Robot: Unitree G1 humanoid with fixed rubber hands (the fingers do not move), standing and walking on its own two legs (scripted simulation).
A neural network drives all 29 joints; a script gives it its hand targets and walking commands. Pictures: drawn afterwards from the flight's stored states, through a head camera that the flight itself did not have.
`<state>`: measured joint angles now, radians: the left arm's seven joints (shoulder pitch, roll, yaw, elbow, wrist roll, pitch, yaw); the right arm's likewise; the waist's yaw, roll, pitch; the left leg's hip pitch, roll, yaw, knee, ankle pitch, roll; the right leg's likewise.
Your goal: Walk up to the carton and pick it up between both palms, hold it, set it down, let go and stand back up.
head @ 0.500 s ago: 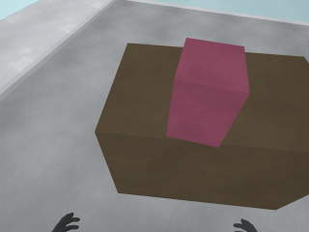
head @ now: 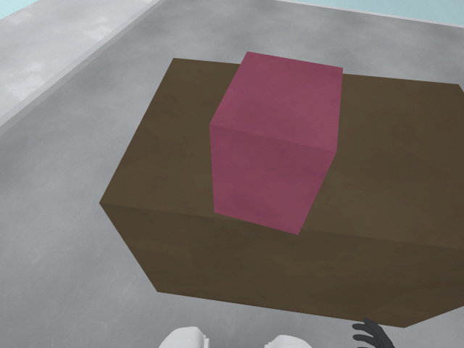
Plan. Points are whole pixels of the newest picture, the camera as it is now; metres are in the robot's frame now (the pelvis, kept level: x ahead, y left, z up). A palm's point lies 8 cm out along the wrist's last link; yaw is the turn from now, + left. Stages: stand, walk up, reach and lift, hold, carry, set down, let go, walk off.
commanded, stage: walk up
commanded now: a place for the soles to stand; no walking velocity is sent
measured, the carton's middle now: (273, 145) +0.46 -0.06 +0.07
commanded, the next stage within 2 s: none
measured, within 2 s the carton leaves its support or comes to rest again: neither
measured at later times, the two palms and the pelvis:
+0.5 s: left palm (104, 331) +0.14 +0.23 -0.08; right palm (395, 345) +0.14 -0.27 -0.08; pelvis +0.05 -0.02 +0.03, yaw -5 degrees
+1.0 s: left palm (109, 316) +0.17 +0.23 -0.09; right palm out of the picture +0.08 -0.27 -0.09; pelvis +0.06 +0.00 +0.03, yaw -11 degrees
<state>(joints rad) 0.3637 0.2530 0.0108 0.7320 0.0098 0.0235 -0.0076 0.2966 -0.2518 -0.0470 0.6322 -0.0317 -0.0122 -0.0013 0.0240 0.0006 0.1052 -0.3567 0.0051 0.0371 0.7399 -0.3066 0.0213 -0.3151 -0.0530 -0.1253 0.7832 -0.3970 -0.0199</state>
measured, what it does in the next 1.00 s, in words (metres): shifts its weight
